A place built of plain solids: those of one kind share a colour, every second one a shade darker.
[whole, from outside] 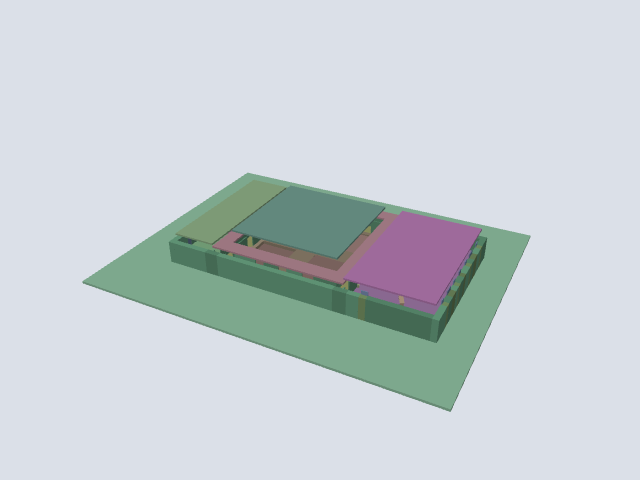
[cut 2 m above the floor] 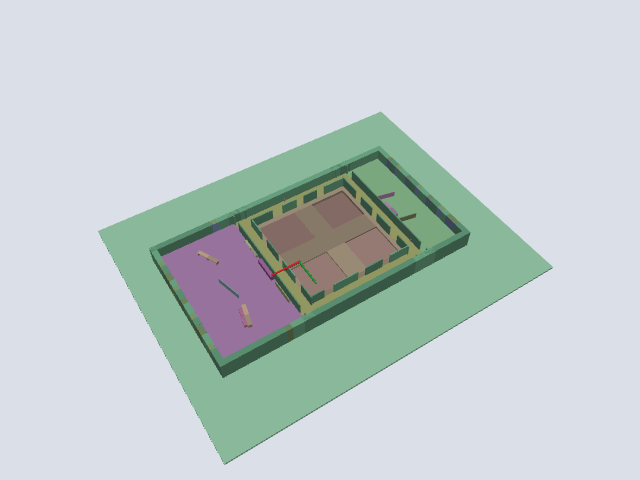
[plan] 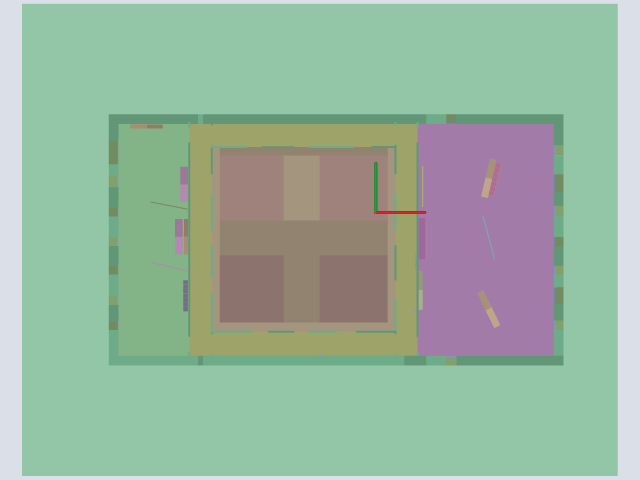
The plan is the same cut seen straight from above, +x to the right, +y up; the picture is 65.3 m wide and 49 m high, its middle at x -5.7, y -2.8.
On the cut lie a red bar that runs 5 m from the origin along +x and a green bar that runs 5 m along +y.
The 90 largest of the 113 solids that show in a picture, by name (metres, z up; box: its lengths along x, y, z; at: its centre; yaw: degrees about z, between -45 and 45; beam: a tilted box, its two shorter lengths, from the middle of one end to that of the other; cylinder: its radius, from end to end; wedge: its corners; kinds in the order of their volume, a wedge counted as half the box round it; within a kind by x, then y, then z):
{
 "ground_under_all_1": {"box": [60.82, 48.21, 0.4], "at": [-5.72, -2.79, -1.47]},
 "wall_1": {"box": [1.0, 3.62, 3.92], "at": [-26.76, -13.81, 0.64]},
 "wall_2": {"box": [1.0, 1.66, 3.92], "at": [-26.76, -10.27, 0.64]},
 "wall_3": {"box": [1.0, 2.21, 3.92], "at": [-26.76, -7.43, 0.64]},
 "wall_4": {"box": [1.0, 2.01, 3.92], "at": [-26.76, -4.42, 0.64]},
 "wall_5": {"box": [1.0, 2.11, 3.92], "at": [-26.76, -1.46, 0.64]},
 "wall_6": {"box": [1.0, 2.1, 3.92], "at": [-26.76, 1.54, 0.64]},
 "wall_7": {"box": [1.0, 1.23, 3.92], "at": [-26.76, 4.31, 0.64]},
 "wall_8": {"box": [1.0, 2.71, 3.92], "at": [-26.76, 8.68, 0.64]},
 "wall_9": {"box": [9.12, 1.0, 3.92], "at": [-22.7, -15.12, 0.64]},
 "wall_10": {"box": [9.12, 1.0, 3.92], "at": [-22.7, 9.54, 0.64]},
 "wall_11": {"box": [0.2, 19.85, 3.92], "at": [-19.04, -2.77, 0.64]},
 "wall_12": {"box": [4.1, 1.0, 3.92], "at": [-17.89, -15.12, 0.64]},
 "wall_13": {"box": [4.1, 1.0, 3.92], "at": [-17.89, 9.54, 0.64]},
 "wall_14": {"box": [0.2, 4.15, 3.92], "at": [-16.74, -10.34, 0.64]},
 "wall_15": {"box": [0.2, 4.0, 3.92], "at": [-16.74, -10.27, 0.64]},
 "wall_16": {"box": [0.2, 3.23, 3.92], "at": [-16.74, -4.95, 0.64]},
 "wall_17": {"box": [0.2, 3.23, 3.92], "at": [-16.74, -4.95, 0.64]},
 "wall_18": {"box": [0.2, 3.7, 3.92], "at": [-16.74, 0.01, 0.64]},
 "wall_19": {"box": [0.2, 3.7, 3.92], "at": [-16.74, 0.01, 0.64]},
 "wall_20": {"box": [0.2, 2.88, 3.92], "at": [-16.74, 5.35, 0.64]},
 "wall_21": {"box": [3.7, 0.2, 3.92], "at": [-14.99, 6.68, 0.64]},
 "wall_22": {"box": [4.28, 0.2, 3.92], "at": [-14.71, -12.16, 0.64]},
 "wall_23": {"box": [3.33, 0.2, 3.92], "at": [-9.98, 6.68, 0.64]},
 "wall_24": {"box": [2.7, 0.2, 3.92], "at": [-9.67, -12.16, 0.64]},
 "wall_25": {"box": [20.55, 1.0, 3.92], "at": [-7.37, -15.12, 0.64]},
 "wall_26": {"box": [20.55, 1.0, 3.92], "at": [-7.37, 9.54, 0.64]},
 "wall_27": {"box": [2.83, 0.2, 3.92], "at": [-5.41, -12.16, 0.64]},
 "wall_28": {"box": [4.58, 0.2, 3.92], "at": [-4.53, 6.68, 0.64]},
 "wall_29": {"box": [4.1, 0.2, 3.92], "at": [0.06, -12.16, 0.64]},
 "wall_30": {"box": [0.2, 3.48, 3.92], "at": [2.01, -10.53, 0.64]},
 "wall_31": {"box": [0.2, 3.6, 3.92], "at": [2.01, -5.14, 0.64]},
 "wall_32": {"box": [0.2, 3.8, 3.92], "at": [2.01, 0.06, 0.64]},
 "wall_33": {"box": [0.2, 2.88, 3.92], "at": [2.01, 5.35, 0.64]},
 "wall_34": {"box": [4.05, 1.0, 3.92], "at": [3.13, -15.12, 0.64]},
 "wall_35": {"box": [4.05, 1.0, 3.92], "at": [3.13, 9.54, 0.64]},
 "wall_36": {"box": [0.2, 19.85, 3.92], "at": [4.26, -2.77, 0.64]},
 "wall_37": {"box": [3.78, 1.0, 3.92], "at": [5.25, -15.12, 0.64]},
 "wall_38": {"box": [3.83, 1.0, 3.92], "at": [5.27, 9.54, 0.64]},
 "wall_39": {"box": [10.98, 1.0, 3.92], "at": [13.68, 9.54, 0.64]},
 "wall_40": {"box": [10.93, 1.0, 3.92], "at": [13.7, -15.12, 0.64]},
 "wall_41": {"box": [1.0, 3.7, 3.92], "at": [18.66, -13.77, 0.64]},
 "wall_42": {"box": [1.0, 1.68, 3.92], "at": [18.66, -10.18, 0.64]},
 "wall_43": {"box": [1.0, 1.31, 3.92], "at": [18.66, -6.98, 0.64]},
 "wall_44": {"box": [1.0, 1.92, 3.92], "at": [18.66, -4.46, 0.64]},
 "wall_45": {"box": [1.0, 2.21, 3.92], "at": [18.66, -1.4, 0.64]},
 "wall_46": {"box": [1.0, 1.41, 3.92], "at": [18.66, 1.41, 0.64]},
 "wall_47": {"box": [1.0, 1.95, 3.92], "at": [18.66, 4.89, 0.64]},
 "wall_48": {"box": [1.0, 3.17, 3.92], "at": [18.66, 8.45, 0.64]},
 "floor_refectory_1": {"box": [14.01, 23.85, 1.32], "at": [11.26, -2.79, -0.66]},
 "floor_corr_1": {"box": [2.3, 23.85, 1.32], "at": [-17.89, -2.79, -0.66]},
 "floor_corr_2": {"box": [18.75, 2.55, 1.32], "at": [-7.37, -13.44, -0.66]},
 "floor_corr_3": {"box": [18.75, 2.45, 1.32], "at": [-7.37, 7.91, -0.66]},
 "floor_corr_4": {"box": [2.25, 23.85, 1.32], "at": [3.13, -2.79, -0.66]},
 "floor_breakhall_1": {"box": [7.32, 23.85, 1.32], "at": [-22.7, -2.79, -0.66]},
 "floor_gang_1": {"box": [0.8, 18.85, 1.32], "at": [-16.34, -2.74, -0.66]},
 "floor_gang_2": {"box": [3.65, 6.85, 1.32], "at": [-7.57, -7.79, -0.66]},
 "floor_gang_3": {"box": [3.65, 6.65, 1.32], "at": [-7.57, 2.51, -0.66]},
 "floor_gang_4": {"box": [17.15, 0.95, 1.32], "at": [-7.37, -11.69, -0.66]},
 "floor_gang_5": {"box": [17.15, 3.55, 1.32], "at": [-7.37, -2.59, -0.66]},
 "floor_gang_6": {"box": [17.15, 0.85, 1.32], "at": [-7.37, 6.26, -0.66]},
 "floor_gang_7": {"box": [0.8, 18.85, 1.32], "at": [1.61, -2.74, -0.66]},
 "step_tier_1": {"box": [6.55, 6.85, 0.77], "at": [-12.67, -7.79, -0.94]},
 "step_tier_2": {"box": [6.55, 6.65, 1.04], "at": [-12.67, 2.51, -0.8]},
 "step_tier_3": {"box": [6.95, 6.85, 1.32], "at": [-2.27, -7.79, -0.66]},
 "step_tier_4": {"box": [6.95, 6.65, 1.11], "at": [-2.27, 2.51, -0.77]},
 "ceil_hall_1": {"box": [18.75, 18.85, 0.3], "at": [-7.37, -2.74, 5.7]},
 "ceil_refectory_1": {"box": [14.01, 23.85, 0.3], "at": [11.26, -2.79, 4.35]},
 "wall_mass_1": {"box": [0.85, 0.9, 3.92], "at": [-26.84, -11.54, 0.64]},
 "wall_mass_2": {"box": [0.85, 0.9, 3.92], "at": [-26.84, -8.98, 0.64]},
 "wall_mass_3": {"box": [0.85, 0.9, 3.92], "at": [-26.84, -5.88, 0.64]},
 "wall_mass_4": {"box": [0.85, 0.9, 3.92], "at": [-26.84, -2.96, 0.64]},
 "wall_mass_5": {"box": [0.85, 0.9, 3.92], "at": [-26.84, 0.04, 0.64]},
 "wall_mass_6": {"box": [0.85, 1.1, 3.92], "at": [-26.84, 3.15, 0.64]},
 "wall_mass_7": {"box": [0.85, 2.4, 3.92], "at": [-26.84, 6.12, 0.64]},
 "wall_mass_8": {"box": [1.1, 0.85, 3.92], "at": [7.69, -15.19, 0.64]},
 "wall_mass_9": {"box": [1.0, 0.85, 3.92], "at": [7.69, 9.61, 0.64]},
 "wall_mass_10": {"box": [0.85, 0.9, 3.92], "at": [18.74, -11.46, 0.64]},
 "wall_mass_11": {"box": [0.85, 1.7, 3.92], "at": [18.74, -8.48, 0.64]},
 "wall_mass_12": {"box": [0.85, 0.9, 3.92], "at": [18.74, -5.88, 0.64]},
 "wall_mass_13": {"box": [0.85, 1.0, 3.92], "at": [18.74, -3.0, 0.64]},
 "wall_mass_14": {"box": [0.85, 1.0, 3.92], "at": [18.74, 0.2, 0.64]},
 "wall_mass_15": {"box": [0.85, 1.8, 3.92], "at": [18.74, 3.02, 0.64]},
 "wall_mass_16": {"box": [0.85, 1.0, 3.92], "at": [18.74, 6.37, 0.64]},
 "ceil_corr_1": {"box": [2.3, 23.85, 0.3], "at": [-17.89, -2.79, 3.4]},
 "ceil_corr_2": {"box": [18.75, 2.55, 0.3], "at": [-7.37, -13.44, 3.4]},
 "ceil_corr_3": {"box": [18.75, 2.45, 0.3], "at": [-7.37, 7.91, 3.4]},
 "ceil_corr_4": {"box": [2.25, 23.85, 0.3], "at": [3.13, -2.79, 3.4]},
 "ceil_breakhall_1": {"box": [7.32, 23.85, 0.3], "at": [-22.7, -2.79, 3.85]},
 "counter_ref_1": {"box": [0.61, 4.22, 0.92], "at": [4.69, -2.65, 0.46]}
}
